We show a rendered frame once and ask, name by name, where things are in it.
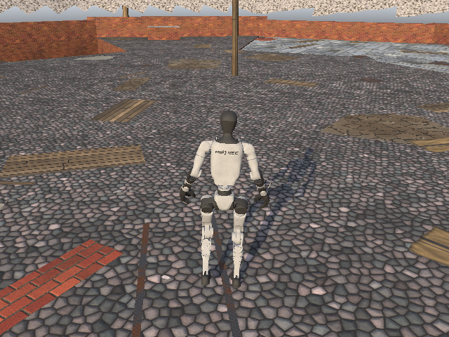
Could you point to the right robot shin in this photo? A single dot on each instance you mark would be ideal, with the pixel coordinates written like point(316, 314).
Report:
point(237, 256)

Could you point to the robot right forearm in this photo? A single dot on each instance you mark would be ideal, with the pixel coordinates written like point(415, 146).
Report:
point(261, 185)

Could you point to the left robot upper arm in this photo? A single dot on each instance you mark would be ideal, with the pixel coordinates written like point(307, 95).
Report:
point(204, 147)

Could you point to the right robot foot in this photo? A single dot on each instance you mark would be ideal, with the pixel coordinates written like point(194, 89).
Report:
point(236, 282)

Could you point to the robot left forearm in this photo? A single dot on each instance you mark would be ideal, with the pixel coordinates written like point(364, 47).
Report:
point(188, 181)

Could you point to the robot left hand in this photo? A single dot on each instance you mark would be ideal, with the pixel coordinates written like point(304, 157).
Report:
point(183, 193)

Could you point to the robot right hand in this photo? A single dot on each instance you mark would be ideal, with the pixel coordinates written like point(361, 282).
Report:
point(261, 198)

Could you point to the right robot upper arm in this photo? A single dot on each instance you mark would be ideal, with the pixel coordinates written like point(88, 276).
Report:
point(252, 160)

